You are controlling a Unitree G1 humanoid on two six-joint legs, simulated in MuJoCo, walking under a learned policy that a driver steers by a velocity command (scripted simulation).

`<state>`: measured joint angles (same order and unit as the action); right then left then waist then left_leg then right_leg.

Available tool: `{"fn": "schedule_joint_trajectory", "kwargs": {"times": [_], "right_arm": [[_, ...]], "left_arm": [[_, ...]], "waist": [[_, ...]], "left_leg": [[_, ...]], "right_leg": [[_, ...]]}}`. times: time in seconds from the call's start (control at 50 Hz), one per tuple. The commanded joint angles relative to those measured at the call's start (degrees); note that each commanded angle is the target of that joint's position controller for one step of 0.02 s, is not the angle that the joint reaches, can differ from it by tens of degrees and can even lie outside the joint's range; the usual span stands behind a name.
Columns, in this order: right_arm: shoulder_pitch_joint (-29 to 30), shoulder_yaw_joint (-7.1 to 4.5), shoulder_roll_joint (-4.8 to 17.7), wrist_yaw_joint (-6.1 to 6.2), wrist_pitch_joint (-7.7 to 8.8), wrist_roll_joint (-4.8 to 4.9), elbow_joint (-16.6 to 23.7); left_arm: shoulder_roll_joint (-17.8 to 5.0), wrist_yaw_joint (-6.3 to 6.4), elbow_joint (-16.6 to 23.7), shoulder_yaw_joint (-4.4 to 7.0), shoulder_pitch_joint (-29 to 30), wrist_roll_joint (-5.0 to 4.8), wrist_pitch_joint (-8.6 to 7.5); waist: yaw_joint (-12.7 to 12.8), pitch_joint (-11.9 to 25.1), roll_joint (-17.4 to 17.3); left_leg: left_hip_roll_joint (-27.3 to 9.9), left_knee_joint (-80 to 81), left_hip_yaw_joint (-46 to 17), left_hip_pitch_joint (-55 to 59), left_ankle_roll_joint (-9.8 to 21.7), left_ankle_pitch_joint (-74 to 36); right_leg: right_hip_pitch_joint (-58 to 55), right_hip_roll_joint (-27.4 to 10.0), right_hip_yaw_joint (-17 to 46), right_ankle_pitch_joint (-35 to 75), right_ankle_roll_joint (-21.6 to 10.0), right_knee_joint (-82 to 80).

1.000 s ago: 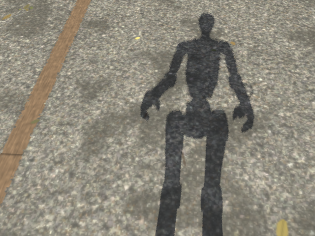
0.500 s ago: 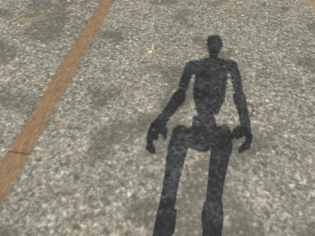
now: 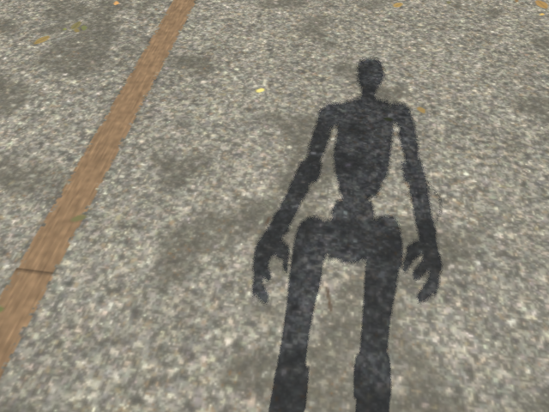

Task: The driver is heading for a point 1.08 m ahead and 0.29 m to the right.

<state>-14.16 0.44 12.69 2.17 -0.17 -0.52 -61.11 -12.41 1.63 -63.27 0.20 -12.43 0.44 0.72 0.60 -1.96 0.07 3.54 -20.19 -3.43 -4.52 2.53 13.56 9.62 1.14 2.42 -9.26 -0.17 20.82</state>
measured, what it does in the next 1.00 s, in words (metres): walks ahead: right foot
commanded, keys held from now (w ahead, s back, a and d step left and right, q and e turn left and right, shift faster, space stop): no key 0.52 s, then w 0.30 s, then no key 0.18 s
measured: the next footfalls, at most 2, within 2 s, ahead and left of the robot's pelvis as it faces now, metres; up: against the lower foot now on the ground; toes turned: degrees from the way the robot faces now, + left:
right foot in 0.84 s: +0.16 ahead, -0.13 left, +0.00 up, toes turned -3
left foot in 1.24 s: +0.30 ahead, +0.03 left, +0.00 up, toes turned +2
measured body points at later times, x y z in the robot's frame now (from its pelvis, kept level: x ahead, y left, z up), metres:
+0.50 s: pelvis +0.01 +0.00 +0.00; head +0.02 +0.00 +0.45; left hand +0.01 +0.24 -0.16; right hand +0.01 -0.23 -0.16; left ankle -0.03 +0.10 -0.75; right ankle +0.02 -0.12 -0.75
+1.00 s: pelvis +0.13 -0.06 +0.00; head +0.15 -0.08 +0.45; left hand +0.12 +0.18 -0.14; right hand +0.13 -0.30 -0.17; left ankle +0.08 +0.06 -0.67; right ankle +0.10 -0.12 -0.75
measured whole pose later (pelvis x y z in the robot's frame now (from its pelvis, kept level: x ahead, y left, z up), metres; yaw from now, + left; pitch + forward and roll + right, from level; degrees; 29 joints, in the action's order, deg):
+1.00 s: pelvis +0.13 -0.06 +0.00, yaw +0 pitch +0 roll +1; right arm -16.8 -2.1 11.7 0.5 2.5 -2.0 -61.6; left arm -9.6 0.9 -61.5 1.3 -19.4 1.2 -4.3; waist -0.4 -2.2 -2.2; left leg -0.2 -58.7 1.3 -22.6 2.4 20.6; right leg 7.3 2.8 -4.5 -14.1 -4.8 21.3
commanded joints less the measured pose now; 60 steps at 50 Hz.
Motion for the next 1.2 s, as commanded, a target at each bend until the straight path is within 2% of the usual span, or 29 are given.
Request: {"fn": "schedule_joint_trajectory", "kwargs": {"times": [0.02, 0.52, 0.54, 0.58, 0.6, 0.64, 0.66, 0.7, 0.74, 0.78, 0.8, 0.82, 0.84, 0.86, 0.88, 0.9, 0.92, 0.94, 0.96, 1.02, 1.12, 1.2], "right_arm": [[-1.95, -0.8, 5.51, 0.26, 0.42, 0.0, 0.46], [-5.67, -0.44, 2.12, 0.87, 0.64, -0.08, -3.57], [-6.21, -0.38, 1.85, 0.82, 0.63, -0.2, -3.77], [-7.0, -1.38, 4.02, 0.72, 0.24, -0.37, -3.78], [-8.04, -2.01, 5.24, 0.62, -0.08, -0.4, -3.75], [-11.98, -2.96, 6.52, 0.54, -0.36, -0.36, -4.18], [-12.74, -3.23, 6.4, 0.5, -0.13, -0.56, -4.29], [-13.31, -3.69, 6.52, 0.27, 0.88, -1.24, -4.05], [-12.38, -4.02, 6.47, 0.07, 1.94, -1.19, -3.48], [-9.98, -4.38, 6.73, -0.11, 2.66, -0.75, -2.5], [-7.55, -4.4, 6.72, -0.19, 2.84, -0.26, -1.74], [-6.59, -4.11, 5.83, -0.44, 3.23, -0.33, -1.07], [-6.01, -3.11, 2.93, -0.85, 3.92, -0.63, -0.27], [-8.41, -1.95, -1.72, -1.08, 4.29, -0.7, 1.54], [-7.55, -3.04, 2.76, -1.04, 3.72, -1.86, 1.28], [-6.73, -2.9, 1.72, -1.38, 3.54, -2.01, 1.05], [-6.93, -2.38, -0.31, -1.63, 3.68, -1.69, 0.38], [-7.14, -2.44, -0.29, -1.73, 3.54, -1.61, 0.1], [-7.53, -2.52, -0.04, -1.85, 3.09, -1.69, -0.13], [-7.13, -2.6, -0.26, -1.83, 1.74, -0.7, -0.23], [-0.04, -1.64, -1.34, -0.72, 0.75, -0.1, 1.01], [0.45, -1.45, -0.9, -0.11, 0.89, 0.1, 0.28]], "left_arm": [[-5.54, 0.31, 0.24, 0.75, -1.53, 0.0, -0.35], [-2.72, 1.1, -3.31, 0.09, -4.11, 0.03, -0.34], [-2.3, 1.09, -3.44, -0.01, -4.5, 0.12, -0.29], [-2.96, 0.93, -2.67, 0.44, -3.86, 0.45, -0.04], [-2.94, 0.64, -1.88, 0.63, -3.0, 0.78, 0.03], [-1.15, -0.19, 0.61, 0.32, 0.29, 1.8, -0.43], [-0.8, -0.56, 1.97, 0.28, 1.85, 2.17, -1.09], [-2.06, -1.16, 4.4, 0.78, 4.15, 1.9, -2.58], [-2.68, -1.9, 6.02, 1.23, 4.53, 1.27, -3.94], [-2.29, -2.35, 6.04, 1.64, 1.33, 0.55, -4.64], [-1.45, -2.32, 4.46, 1.86, -3.96, 0.27, -4.75], [-2.21, -1.98, 1.98, 2.65, -10.86, 0.13, -4.76], [-5.36, -1.16, 0.64, 3.79, -17.07, 0.97, -5.11], [-12.29, -0.7, -0.61, 5.23, -25.19, 0.74, -4.83], [-8.93, -0.55, -1.03, 4.43, -22.18, 0.59, -3.91], [-6.19, -0.77, 1.17, 3.57, -15.85, 0.62, -4.17], [-4.63, -0.94, 2.56, 3.04, -11.63, 0.6, -4.66], [-3.35, -0.86, 3.31, 2.45, -9.9, 0.61, -5.07], [-2.08, -0.69, 3.18, 1.82, -9.61, 0.68, -5.46], [-0.98, -0.08, 1.9, 0.44, -11.65, 0.64, -5.92], [-0.97, 1.07, 0.38, -0.73, -13.91, 0.69, -4.93], [-0.23, 1.22, -0.57, -1.04, -14.56, 0.58, -4.19]], "waist": [[0.04, -0.91, -0.45], [-0.19, -1.52, -0.27], [-0.34, -0.41, -0.42], [-0.92, -2.12, -2.45], [-1.67, -3.78, -4.68], [-3.72, -8.59, -8.39], [-4.12, -10.73, -8.69], [-4.17, -11.35, -7.2], [-3.09, -9.61, -5.89], [-0.57, -7.18, -6.02], [2.49, -6.27, -5.37], [5.2, -4.0, -2.66], [7.81, -1.26, 5.87], [8.24, 4.04, 18.79], [5.12, -0.55, 10.06], [2.04, -4.68, 2.82], [0.18, -5.13, 0.66], [-1.05, -3.7, 0.5], [-1.77, -2.55, 2.04], [-3.13, 0.09, 4.45], [-1.38, -0.12, 6.8], [-1.09, -0.76, 6.34]], "left_leg": [[-7.19, 4.31, -5.64, -5.13, 1.5, -6.88], [-7.18, 3.37, -4.87, -4.53, 1.5, -9.72], [-6.82, 4.26, -4.94, -4.19, 1.63, -4.4], [-6.27, 5.38, -6.74, -5.69, 3.35, 12.57], [-7.52, 6.58, -9.86, -6.15, 5.22, 22.49], [-14.34, 11.77, -19.53, -5.39, 9.91, 34.92], [-17.63, 13.32, -22.87, -5.73, 11.9, 34.7], [-19.76, 13.8, -24.32, -2.45, 13.65, 26.66], [-18.6, 12.08, -20.29, 0.33, 12.65, 17.6], [-16.01, 9.03, -14.73, -3.54, 10.61, 10.28], [-13.87, 5.98, -11.27, -9.98, 9.07, 7.87], [-11.03, 0.08, -8.04, -16.61, 7.44, 3.63], [-5.54, -14.9, -1.03, -21.95, 4.59, -0.03], [1.85, -32.54, 6.5, -31.23, 1.15, 16.02], [-1.45, -41.74, 2.87, -32.85, 1.37, 18.49], [-4.06, -44.53, 1.46, -32.16, 1.45, 13.62], [-5.58, -44.03, 1.15, -29.59, 1.02, 9.63], [-6.36, -42.25, 1.77, -26.98, 0.57, 7.53], [-6.4, -40.95, 2.87, -24.71, -0.11, 6.43], [-4.5, -36.0, 4.71, -22.27, -1.11, 3.18], [-2.66, -21.49, 7.28, -18.3, -0.73, -0.54], [-2.74, -14.4, 7.28, -13.07, 0.86, -1.91]], "right_leg": [[-2.52, -5.29, 4.6, 5.45, -1.85, -2.02], [-1.69, -5.31, 4.11, 6.54, -1.81, -0.96], [-2.01, -4.79, 3.83, 2.43, -1.89, -1.14], [1.33, -1.75, 1.57, -10.13, -2.62, 2.84], [5.66, 0.16, -0.01, -16.77, -3.06, 6.76], [15.75, 1.66, -3.86, -19.06, -3.12, 15.84], [18.81, -0.4, -4.72, -16.65, -3.16, 19.82], [24.33, -2.87, -3.59, -17.35, -3.42, 24.42], [23.8, -3.64, -3.77, -16.53, -3.5, 21.3], [13.74, -2.15, -5.77, -11.36, -3.81, 14.06], [2.9, -0.33, -7.66, -6.46, -3.99, 8.23], [-9.45, 1.75, -7.67, -5.64, -3.96, 5.01], [-17.99, -6.16, 3.5, -10.84, -4.92, -1.98], [-23.98, -22.07, 28.29, -14.12, -10.76, -10.63], [-16.91, -23.89, 31.37, -7.88, -13.36, -10.22], [-11.11, -22.23, 24.66, 1.56, -13.3, -8.4], [-7.42, -19.65, 17.73, 13.12, -12.5, -7.79], [-6.51, -17.35, 12.15, 21.68, -11.19, -7.58], [-5.9, -15.25, 7.46, 30.27, -10.22, -7.03], [-7.32, -12.31, 0.65, 47.68, -8.87, -4.09], [-6.75, -10.98, -2.42, 52.38, -7.2, -1.14], [-5.92, -12.26, -0.38, 47.41, -7.55, 2.06]]}}
Velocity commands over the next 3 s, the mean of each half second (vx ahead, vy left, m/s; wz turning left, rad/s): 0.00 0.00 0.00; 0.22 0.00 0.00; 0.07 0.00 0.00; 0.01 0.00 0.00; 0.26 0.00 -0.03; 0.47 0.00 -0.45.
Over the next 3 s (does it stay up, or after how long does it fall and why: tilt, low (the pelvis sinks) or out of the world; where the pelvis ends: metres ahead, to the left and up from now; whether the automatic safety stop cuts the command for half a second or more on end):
stays up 0.62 -0.06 -0.03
